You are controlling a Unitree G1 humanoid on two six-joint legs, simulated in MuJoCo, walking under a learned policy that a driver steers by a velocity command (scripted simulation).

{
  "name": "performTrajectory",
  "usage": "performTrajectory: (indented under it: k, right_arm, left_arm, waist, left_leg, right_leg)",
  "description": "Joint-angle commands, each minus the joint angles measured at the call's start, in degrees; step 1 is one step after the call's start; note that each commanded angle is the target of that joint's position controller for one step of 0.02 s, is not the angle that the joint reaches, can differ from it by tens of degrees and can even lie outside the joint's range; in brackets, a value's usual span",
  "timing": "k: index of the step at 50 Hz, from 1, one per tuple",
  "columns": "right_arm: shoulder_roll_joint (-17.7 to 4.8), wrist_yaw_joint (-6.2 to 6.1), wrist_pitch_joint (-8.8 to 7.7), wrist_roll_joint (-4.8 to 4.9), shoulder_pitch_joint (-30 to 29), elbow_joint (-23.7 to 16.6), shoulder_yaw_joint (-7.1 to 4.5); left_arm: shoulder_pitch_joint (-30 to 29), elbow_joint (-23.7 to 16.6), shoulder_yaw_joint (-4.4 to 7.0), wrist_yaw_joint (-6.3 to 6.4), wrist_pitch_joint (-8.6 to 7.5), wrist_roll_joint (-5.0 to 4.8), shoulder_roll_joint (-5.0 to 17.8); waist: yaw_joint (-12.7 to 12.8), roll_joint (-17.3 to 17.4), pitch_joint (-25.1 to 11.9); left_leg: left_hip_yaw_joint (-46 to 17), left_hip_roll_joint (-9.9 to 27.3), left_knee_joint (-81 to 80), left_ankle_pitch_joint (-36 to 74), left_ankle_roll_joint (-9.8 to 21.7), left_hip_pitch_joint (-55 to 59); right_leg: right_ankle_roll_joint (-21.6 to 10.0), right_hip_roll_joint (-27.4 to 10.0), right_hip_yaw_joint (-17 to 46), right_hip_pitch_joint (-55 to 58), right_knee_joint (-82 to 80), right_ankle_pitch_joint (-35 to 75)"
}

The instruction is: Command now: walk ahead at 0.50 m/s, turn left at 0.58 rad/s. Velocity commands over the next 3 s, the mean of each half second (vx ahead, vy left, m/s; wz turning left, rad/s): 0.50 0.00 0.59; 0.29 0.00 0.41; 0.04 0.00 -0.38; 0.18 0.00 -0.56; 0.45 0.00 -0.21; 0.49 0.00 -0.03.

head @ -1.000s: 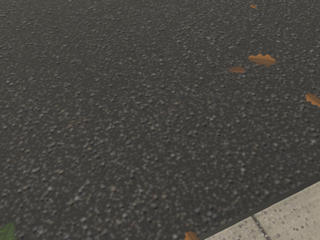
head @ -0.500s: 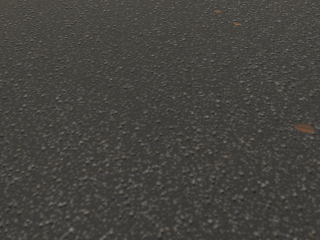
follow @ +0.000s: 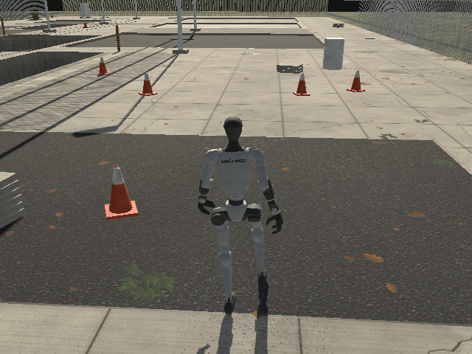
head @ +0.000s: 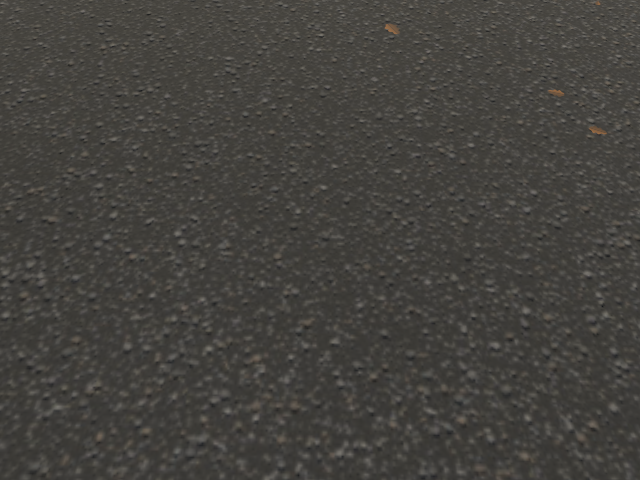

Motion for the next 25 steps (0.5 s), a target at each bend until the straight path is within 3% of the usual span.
performTrajectory:
  k: [1,5,7,8,9,10,11,12,13,14,15,17,19,25]
  right_arm:
    - [-8.5,-0.49,-0.37,-0.27,5.1,-2.3,-1.63]
    - [-9.7,-1.20,-0.31,-0.93,5.9,-3.1,-1.87]
    - [-10.9,-1.43,-0.45,-0.96,2.0,-4.4,-2.16]
    - [-11.7,-1.10,-0.70,-0.98,0.4,-5.0,-2.33]
    - [-11.9,-0.46,-1.11,-0.51,-0.9,-5.3,-2.37]
    - [-7.9,0.15,-1.58,0.19,-0.3,-7.2,-1.30]
    - [-2.6,-0.08,-1.11,2.21,7.9,-8.5,-0.34]
    - [-8.1,-0.64,-0.27,-0.31,6.7,-7.1,-0.81]
    - [-8.6,-0.21,0.14,-0.98,2.3,-7.2,-1.08]
    - [-7.7,0.28,0.36,-1.09,-0.4,-7.6,-0.89]
    - [-6.9,0.84,0.84,-1.54,-1.5,-7.9,-0.85]
    - [-5.9,1.86,2.19,-2.04,-1.4,-8.4,-0.67]
    - [-5.2,2.52,2.88,-2.02,-3.9,-9.8,-0.45]
    - [-3.8,3.86,2.85,-1.85,-15.6,-14.5,0.52]
  left_arm:
    - [-7.7,-6.1,0.21,-0.29,-0.80,-0.25,3.7]
    - [-11.4,-9.1,-0.32,-0.48,-1.85,-0.88,4.7]
    - [-5.2,-8.0,0.07,-0.07,-2.44,-1.16,6.2]
    - [1.2,-6.1,0.76,0.52,-2.81,-1.27,7.9]
    - [9.7,-4.0,1.45,1.27,-3.51,-1.11,9.5]
    - [18.6,-3.6,2.36,2.37,-3.89,0.35,13.3]
    - [17.7,-4.3,3.35,2.37,-3.26,1.46,17.9]
    - [14.2,-4.8,2.98,1.96,-2.39,0.23,13.2]
    - [10.2,-5.4,1.74,1.86,-2.29,-0.35,8.1]
    - [8.3,-5.0,1.08,1.62,-2.43,-0.30,5.7]
    - [8.8,-4.3,0.86,1.67,-2.70,-0.32,5.3]
    - [10.7,-2.6,0.85,1.46,-3.69,-0.92,5.4]
    - [12.4,-1.7,1.11,1.01,-4.78,-1.49,5.8]
    - [16.0,0.5,1.46,0.83,-4.86,-1.33,6.5]
  waist:
    - [-1.3,5.9,0.5]
    - [-1.6,6.9,1.0]
    - [2.2,7.6,-0.3]
    - [4.7,7.2,-3.4]
    - [9.1,4.5,-8.0]
    - [11.8,-0.7,-16.5]
    - [6.6,-15.4,-22.9]
    - [5.3,-7.7,-18.0]
    - [4.8,-1.5,-9.0]
    - [4.3,1.1,-4.7]
    - [3.9,-1.0,-3.0]
    - [2.9,-4.0,-2.2]
    - [2.7,-3.8,-1.9]
    - [4.3,-2.6,0.5]
  left_leg:
    - [-12.2,14.4,-1.3,26.8,5.0,3.8]
    - [-15.1,16.0,2.3,31.5,4.6,7.0]
    - [-15.0,15.5,5.9,37.2,2.2,3.4]
    - [-14.5,14.1,11.8,43.2,0.9,1.5]
    - [-12.2,10.9,22.5,42.1,-0.5,-2.2]
    - [-9.2,7.4,37.9,25.1,-1.4,-10.1]
    - [-2.7,-1.5,53.8,-19.3,-3.2,-27.3]
    - [-2.3,4.0,59.2,-16.0,-2.5,-32.7]
    - [-1.3,6.4,58.2,-9.9,-2.9,-32.7]
    - [-0.5,8.3,55.7,-6.6,-3.3,-31.6]
    - [0.0,9.7,53.8,-5.6,-3.7,-30.5]
    - [1.1,10.6,52.7,-4.6,-4.2,-28.5]
    - [1.5,11.3,51.9,-2.7,-4.4,-31.1]
    - [4.1,12.6,40.4,8.6,-5.7,-37.7]
  right_leg:
    - [-0.2,3.2,-2.2,-3.4,-5.2,3.0]
    - [-2.0,5.4,-1.6,0.5,-13.3,1.8]
    - [-3.8,7.1,-1.5,12.3,-18.1,-1.2]
    - [-4.8,8.9,-2.2,21.6,-19.1,-3.1]
    - [-6.2,7.5,-1.5,33.5,-22.5,-0.7]
    - [-8.6,-4.8,10.4,47.3,-23.3,-11.7]
    - [-15.7,-20.4,37.1,59.3,-28.8,-12.7]
    - [-15.9,-18.7,41.5,52.7,-31.2,-21.3]
    - [-14.5,-15.9,31.4,43.4,-32.9,-21.3]
    - [-13.2,-12.8,23.0,37.5,-34.3,-15.2]
    - [-11.9,-10.5,16.9,34.3,-35.4,-9.6]
    - [-11.1,-8.4,9.7,30.8,-37.1,-1.7]
    - [-11.7,-8.7,5.6,31.4,-38.3,3.9]
    - [-11.5,-7.4,-5.4,34.2,-40.0,9.5]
